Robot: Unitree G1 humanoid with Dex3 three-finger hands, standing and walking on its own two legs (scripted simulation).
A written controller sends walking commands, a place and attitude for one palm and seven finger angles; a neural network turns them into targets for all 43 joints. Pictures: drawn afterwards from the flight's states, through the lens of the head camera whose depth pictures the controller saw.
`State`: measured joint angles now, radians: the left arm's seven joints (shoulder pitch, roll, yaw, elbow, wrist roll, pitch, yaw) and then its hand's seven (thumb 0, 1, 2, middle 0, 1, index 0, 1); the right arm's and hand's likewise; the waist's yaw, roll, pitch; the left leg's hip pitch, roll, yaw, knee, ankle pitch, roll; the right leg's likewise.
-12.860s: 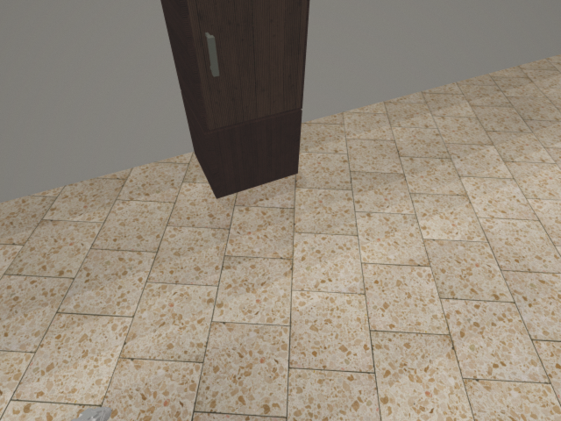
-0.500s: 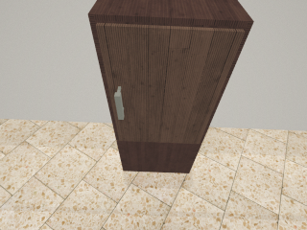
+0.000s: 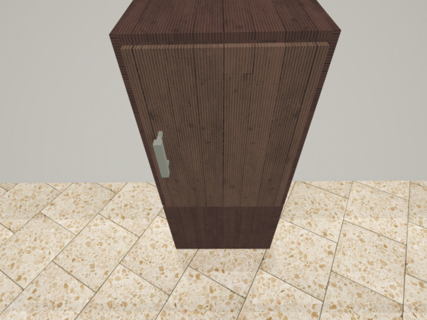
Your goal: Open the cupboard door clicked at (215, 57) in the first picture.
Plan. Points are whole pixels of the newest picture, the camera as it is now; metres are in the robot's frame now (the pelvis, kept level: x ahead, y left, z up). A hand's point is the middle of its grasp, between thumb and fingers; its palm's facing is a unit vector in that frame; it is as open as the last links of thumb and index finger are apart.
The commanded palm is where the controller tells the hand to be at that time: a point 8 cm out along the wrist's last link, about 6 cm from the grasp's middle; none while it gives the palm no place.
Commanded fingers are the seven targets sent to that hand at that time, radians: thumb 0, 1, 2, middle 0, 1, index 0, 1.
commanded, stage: look again from close up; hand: left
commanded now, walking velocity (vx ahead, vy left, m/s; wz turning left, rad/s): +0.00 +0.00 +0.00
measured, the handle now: (162, 154) +0.53 +0.17 -0.04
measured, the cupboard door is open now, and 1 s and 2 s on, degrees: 0 0 0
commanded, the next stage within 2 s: raise the hand with hooked fingers in 0.18 s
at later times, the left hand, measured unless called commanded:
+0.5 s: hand (123, 277) +0.20 +0.18 -0.02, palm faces +0.24 -0.97 -0.05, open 7.7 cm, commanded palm +0.12 +0.24 -0.06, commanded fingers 0.00 0.62 0.78 -0.22 -0.48 -0.22 -0.48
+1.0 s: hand (115, 295) +0.18 +0.20 -0.05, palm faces +0.03 -1.00 -0.05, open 10.4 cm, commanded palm +0.15 +0.25 -0.05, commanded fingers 0.00 0.04 0.53 -0.26 -0.86 -0.26 -0.86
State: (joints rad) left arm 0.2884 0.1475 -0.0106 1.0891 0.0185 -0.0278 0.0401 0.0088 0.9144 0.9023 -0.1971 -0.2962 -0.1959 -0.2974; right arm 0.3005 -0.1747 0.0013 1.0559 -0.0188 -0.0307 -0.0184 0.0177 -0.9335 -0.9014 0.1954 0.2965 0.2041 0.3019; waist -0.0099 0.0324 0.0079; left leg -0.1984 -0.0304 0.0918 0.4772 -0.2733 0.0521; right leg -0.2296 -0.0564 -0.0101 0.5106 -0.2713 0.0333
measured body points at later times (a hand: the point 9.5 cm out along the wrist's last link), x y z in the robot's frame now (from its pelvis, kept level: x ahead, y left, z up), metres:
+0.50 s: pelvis +0.00 -0.03 -0.02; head +0.02 -0.03 +0.42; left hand +0.19 +0.24 -0.02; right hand +0.15 -0.29 -0.11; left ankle -0.01 +0.08 -0.74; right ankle +0.00 -0.14 -0.74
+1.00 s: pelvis -0.04 -0.04 -0.10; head +0.04 -0.03 +0.35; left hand +0.17 +0.26 -0.05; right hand +0.15 -0.25 -0.19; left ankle -0.01 +0.08 -0.74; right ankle +0.00 -0.14 -0.74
